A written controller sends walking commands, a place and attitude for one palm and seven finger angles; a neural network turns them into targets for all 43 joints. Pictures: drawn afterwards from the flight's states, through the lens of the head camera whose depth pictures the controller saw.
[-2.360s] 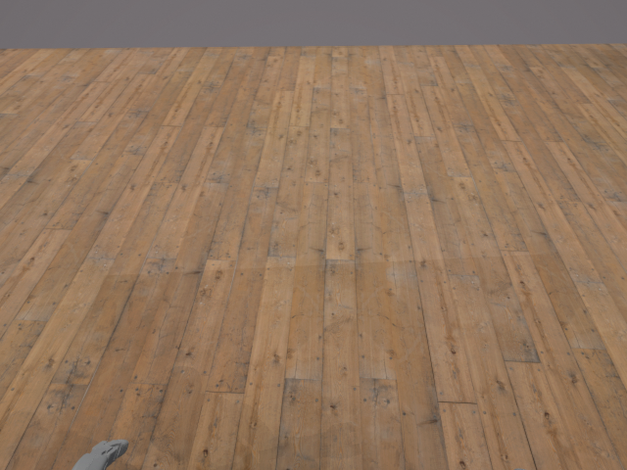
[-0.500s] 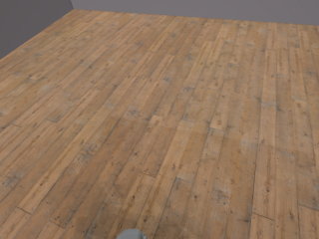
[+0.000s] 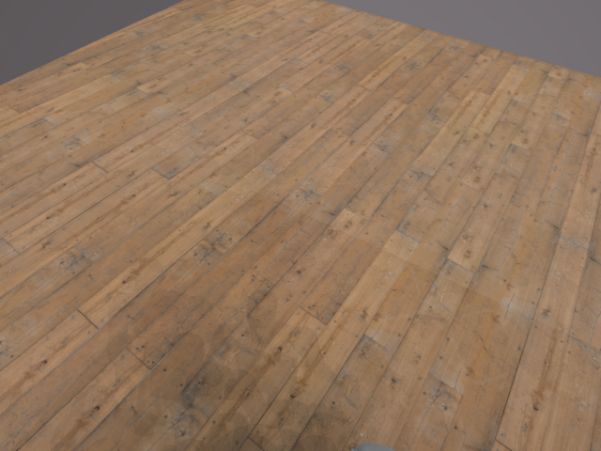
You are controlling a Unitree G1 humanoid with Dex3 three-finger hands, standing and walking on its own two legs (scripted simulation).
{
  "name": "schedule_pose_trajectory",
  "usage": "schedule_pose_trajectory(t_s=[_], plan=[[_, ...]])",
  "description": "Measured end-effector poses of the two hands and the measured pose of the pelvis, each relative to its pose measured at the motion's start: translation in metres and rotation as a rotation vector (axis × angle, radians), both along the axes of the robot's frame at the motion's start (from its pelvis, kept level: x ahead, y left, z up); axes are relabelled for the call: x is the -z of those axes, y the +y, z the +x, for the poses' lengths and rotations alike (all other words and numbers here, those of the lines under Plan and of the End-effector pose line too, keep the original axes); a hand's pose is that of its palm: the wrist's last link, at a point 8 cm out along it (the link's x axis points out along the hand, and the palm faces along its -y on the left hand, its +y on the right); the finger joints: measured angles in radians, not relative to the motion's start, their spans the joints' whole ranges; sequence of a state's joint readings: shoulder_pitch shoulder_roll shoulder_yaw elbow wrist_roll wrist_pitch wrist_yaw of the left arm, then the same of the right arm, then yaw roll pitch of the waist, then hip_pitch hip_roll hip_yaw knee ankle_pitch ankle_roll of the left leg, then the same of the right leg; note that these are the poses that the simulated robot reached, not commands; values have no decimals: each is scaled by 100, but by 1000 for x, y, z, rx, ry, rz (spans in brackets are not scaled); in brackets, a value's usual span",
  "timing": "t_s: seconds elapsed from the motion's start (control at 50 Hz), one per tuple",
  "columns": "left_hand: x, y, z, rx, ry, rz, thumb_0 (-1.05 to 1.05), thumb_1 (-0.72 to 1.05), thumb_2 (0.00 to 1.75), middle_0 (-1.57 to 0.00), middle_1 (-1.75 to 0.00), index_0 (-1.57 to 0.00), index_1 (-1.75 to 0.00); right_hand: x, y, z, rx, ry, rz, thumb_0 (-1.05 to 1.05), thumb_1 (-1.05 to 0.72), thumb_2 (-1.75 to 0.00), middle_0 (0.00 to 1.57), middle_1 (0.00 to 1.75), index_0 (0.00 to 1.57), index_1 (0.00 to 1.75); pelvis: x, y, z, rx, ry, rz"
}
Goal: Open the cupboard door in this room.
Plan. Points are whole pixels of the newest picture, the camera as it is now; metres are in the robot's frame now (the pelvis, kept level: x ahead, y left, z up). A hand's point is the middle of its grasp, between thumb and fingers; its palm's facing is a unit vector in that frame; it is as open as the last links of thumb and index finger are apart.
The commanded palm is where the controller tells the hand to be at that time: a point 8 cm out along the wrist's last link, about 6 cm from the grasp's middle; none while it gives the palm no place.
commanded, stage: turn or walk to find it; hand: left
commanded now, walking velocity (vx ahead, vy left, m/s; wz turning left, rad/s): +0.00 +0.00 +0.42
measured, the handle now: out of the picture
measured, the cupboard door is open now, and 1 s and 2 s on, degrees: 0 0 0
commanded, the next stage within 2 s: stand and wait in 1.36 s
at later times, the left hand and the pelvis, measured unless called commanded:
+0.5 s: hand out of the picture +0.00 +0.14 -0.15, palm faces +0.25 -0.93 -0.26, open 7.4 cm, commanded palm none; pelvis -0.02 -0.05 +0.00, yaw +14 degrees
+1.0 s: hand out of the picture -0.10 +0.22 -0.17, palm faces +0.46 -0.86 -0.23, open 7.4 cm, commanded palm none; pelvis -0.06 +0.00 +0.00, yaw +25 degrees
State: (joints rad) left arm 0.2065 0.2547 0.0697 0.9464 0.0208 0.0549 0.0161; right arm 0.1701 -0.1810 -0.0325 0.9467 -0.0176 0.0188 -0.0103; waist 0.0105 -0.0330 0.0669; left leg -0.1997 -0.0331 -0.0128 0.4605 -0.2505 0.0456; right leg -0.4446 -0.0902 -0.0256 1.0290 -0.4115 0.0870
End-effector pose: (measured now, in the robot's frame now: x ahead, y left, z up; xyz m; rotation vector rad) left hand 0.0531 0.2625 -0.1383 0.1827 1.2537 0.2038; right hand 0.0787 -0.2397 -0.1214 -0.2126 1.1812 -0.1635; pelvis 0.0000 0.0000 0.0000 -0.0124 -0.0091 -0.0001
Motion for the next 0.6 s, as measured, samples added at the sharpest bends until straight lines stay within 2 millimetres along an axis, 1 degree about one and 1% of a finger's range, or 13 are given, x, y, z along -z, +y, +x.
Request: schedule_pose_trajectory(t_s=[0.06,0.14,0.18,0.22,0.26,0.32,0.38,0.44,0.52,0.6], plan=[[-7,-6,12,-2,-49,12,1,91,90,-20,-30,-20,-30,6,-4,-10,0,21,16,0,-91,-90,20,30,20,30,1,-5,-3,-23,-1,8],[-16,-21,25,2,-108,32,0,91,90,-20,-30,-20,-30,20,-18,-26,4,62,38,0,-91,-90,20,30,20,30,4,-18,-7,-53,-1,23],[-19,-31,27,2,-136,46,0,91,90,-20,-30,-20,-30,29,-28,-34,4,83,50,0,-91,-90,20,30,20,30,8,-27,-9,-67,0,34],[-21,-41,24,1,-159,64,0,91,90,-20,-30,-20,-30,39,-39,-39,3,101,62,0,-91,-90,20,30,20,30,12,-35,-12,-83,-3,36],[-25,-50,15,-10,-164,68,0,91,90,-20,-30,-20,-30,40,-47,-42,-6,124,64,0,-91,-90,20,30,20,30,10,-42,-15,-114,-10,39],[-31,-60,-6,-53,-151,66,0,91,90,-21,-30,-20,-30,36,-58,-44,-33,153,63,0,-91,-90,20,30,20,30,4,-49,-17,-146,-16,52],[-30,-67,-27,-94,-121,56,0,90,90,-21,-30,-20,-30,32,-66,-43,-60,169,56,0,-91,-90,20,30,20,30,1,-54,-19,-178,-16,53],[-25,-72,-49,-139,-92,40,0,90,90,-21,-30,-20,-30,29,-69,-41,-91,189,39,0,-91,-90,20,30,20,30,0,-56,-21,-210,-13,48],[-15,-76,-82,-203,-43,14,0,90,90,-21,-30,-20,-30,25,-65,-32,-143,208,12,0,-91,-90,20,30,19,30,0,-54,-25,-249,-8,39],[-3,-72,-119,-268,14,-13,0,90,90,-21,-30,-21,-30,20,-48,-12,-211,188,-10,0,-91,-90,20,30,19,30,3,-46,-32,-288,-1,30]])
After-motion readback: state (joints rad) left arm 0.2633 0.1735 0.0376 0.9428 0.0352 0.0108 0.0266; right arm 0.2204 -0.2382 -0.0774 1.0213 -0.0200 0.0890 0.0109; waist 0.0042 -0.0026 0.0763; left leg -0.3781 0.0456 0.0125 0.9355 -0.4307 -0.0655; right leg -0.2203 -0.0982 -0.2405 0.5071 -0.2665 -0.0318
